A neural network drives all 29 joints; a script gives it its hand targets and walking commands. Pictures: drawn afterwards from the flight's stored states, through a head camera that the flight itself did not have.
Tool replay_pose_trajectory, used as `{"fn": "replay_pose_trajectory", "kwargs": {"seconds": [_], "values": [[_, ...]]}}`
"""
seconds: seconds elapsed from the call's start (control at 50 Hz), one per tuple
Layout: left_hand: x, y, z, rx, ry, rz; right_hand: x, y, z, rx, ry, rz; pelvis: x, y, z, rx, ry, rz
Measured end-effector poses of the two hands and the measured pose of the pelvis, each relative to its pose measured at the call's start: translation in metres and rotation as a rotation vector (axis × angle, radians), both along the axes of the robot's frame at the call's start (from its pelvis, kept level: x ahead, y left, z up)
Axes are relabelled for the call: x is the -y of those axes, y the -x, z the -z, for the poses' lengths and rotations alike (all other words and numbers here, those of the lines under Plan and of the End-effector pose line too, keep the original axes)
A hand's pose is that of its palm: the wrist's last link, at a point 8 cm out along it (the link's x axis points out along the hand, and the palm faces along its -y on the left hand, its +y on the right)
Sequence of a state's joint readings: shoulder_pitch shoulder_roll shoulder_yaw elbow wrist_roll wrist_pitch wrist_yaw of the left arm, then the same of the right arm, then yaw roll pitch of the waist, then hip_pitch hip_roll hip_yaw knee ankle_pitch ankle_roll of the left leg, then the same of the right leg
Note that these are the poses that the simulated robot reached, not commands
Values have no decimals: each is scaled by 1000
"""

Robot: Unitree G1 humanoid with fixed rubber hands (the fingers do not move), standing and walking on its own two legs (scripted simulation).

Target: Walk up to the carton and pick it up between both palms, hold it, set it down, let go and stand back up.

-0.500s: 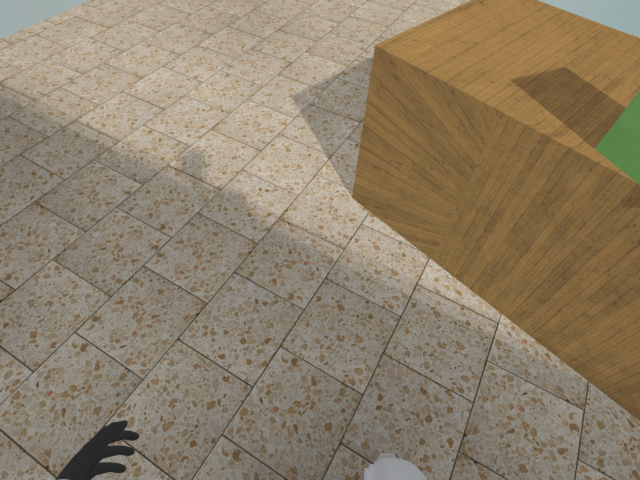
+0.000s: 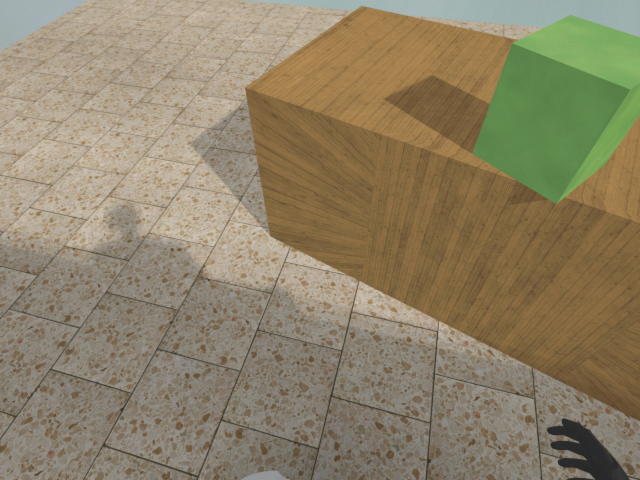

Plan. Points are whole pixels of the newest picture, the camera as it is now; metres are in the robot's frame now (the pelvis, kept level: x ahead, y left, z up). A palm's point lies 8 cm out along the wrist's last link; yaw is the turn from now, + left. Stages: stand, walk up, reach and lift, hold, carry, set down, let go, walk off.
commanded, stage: walk up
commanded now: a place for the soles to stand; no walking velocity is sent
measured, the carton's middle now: (563, 109) +0.79 -0.45 +0.03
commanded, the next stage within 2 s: none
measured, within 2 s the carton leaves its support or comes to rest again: neither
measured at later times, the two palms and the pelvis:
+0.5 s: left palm (163, 379) +0.27 +0.26 -0.10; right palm out of the picture +0.18 -0.38 -0.07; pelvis +0.14 -0.04 +0.00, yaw -3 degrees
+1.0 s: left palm (233, 286) +0.43 +0.18 -0.10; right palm out of the picture +0.27 -0.43 -0.06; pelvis +0.26 -0.09 +0.00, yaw -16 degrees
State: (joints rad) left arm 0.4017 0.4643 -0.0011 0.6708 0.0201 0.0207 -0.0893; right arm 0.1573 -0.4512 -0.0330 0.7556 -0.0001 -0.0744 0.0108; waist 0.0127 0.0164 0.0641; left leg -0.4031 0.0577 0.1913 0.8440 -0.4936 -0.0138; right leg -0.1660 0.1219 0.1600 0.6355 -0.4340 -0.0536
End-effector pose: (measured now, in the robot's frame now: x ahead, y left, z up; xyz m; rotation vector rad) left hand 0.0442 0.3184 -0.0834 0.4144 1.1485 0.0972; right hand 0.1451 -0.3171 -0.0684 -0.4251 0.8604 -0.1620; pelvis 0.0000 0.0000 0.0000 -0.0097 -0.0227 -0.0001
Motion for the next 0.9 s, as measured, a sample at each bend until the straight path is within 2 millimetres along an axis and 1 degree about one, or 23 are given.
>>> {"fn": "replay_pose_trajectory", "kwargs": {"seconds": [0.04,0.06,0.12,0.16,0.2,0.24,0.3,0.38,0.44,0.5,0.54,0.56,0.58,0.62,0.66,0.7,0.76,0.84,0.9], "values": [[-3,-26,8,-1,13,25,-1,-6,-1,-3,22,22,-6,-14,3,-15,14,22],[-4,-42,12,10,22,36,-2,-6,0,-12,35,30,-8,-21,5,-21,18,27],[-1,-96,12,73,44,65,-1,4,-5,-72,68,67,-14,-39,0,-38,30,42],[2,-128,11,108,57,88,2,13,-12,-115,89,95,-14,-51,-4,-44,47,57],[7,-154,11,141,78,97,7,22,-20,-157,117,118,-13,-62,-7,-43,50,60],[13,-172,11,162,98,101,12,27,-26,-193,138,136,-11,-73,-10,-39,48,60],[22,-188,14,167,116,98,20,22,-31,-218,153,148,-4,-89,-10,-29,36,56],[36,-203,18,154,121,90,34,1,-27,-212,147,137,9,-107,-7,-24,7,50],[47,-214,18,147,110,88,45,-18,-17,-206,123,123,22,-122,-2,-25,-23,45],[60,-226,16,131,82,93,58,-39,-1,-192,87,118,37,-138,4,-24,-47,50],[70,-230,17,113,61,104,68,-56,11,-167,61,126,49,-150,9,-11,-33,66],[75,-229,17,99,52,115,72,-66,14,-143,45,136,55,-155,11,2,-17,83],[79,-228,16,80,44,125,76,-76,14,-114,31,146,61,-160,10,12,-14,102],[88,-227,12,48,34,143,85,-92,6,-51,20,163,69,-169,6,32,-34,134],[93,-234,3,45,21,152,92,-103,-1,-18,12,171,75,-179,0,49,-44,150],[98,-248,-4,55,11,163,97,-108,-1,-15,1,181,80,-187,-3,55,-44,160],[107,-273,-8,61,7,196,103,-111,0,-27,-8,212,85,-201,-4,55,-39,190],[120,-312,-2,71,25,241,111,-112,-1,-51,8,262,90,-220,-3,48,-22,229],[127,-339,5,72,44,267,114,-118,-3,-64,33,290,90,-236,-2,32,-7,250]]}}
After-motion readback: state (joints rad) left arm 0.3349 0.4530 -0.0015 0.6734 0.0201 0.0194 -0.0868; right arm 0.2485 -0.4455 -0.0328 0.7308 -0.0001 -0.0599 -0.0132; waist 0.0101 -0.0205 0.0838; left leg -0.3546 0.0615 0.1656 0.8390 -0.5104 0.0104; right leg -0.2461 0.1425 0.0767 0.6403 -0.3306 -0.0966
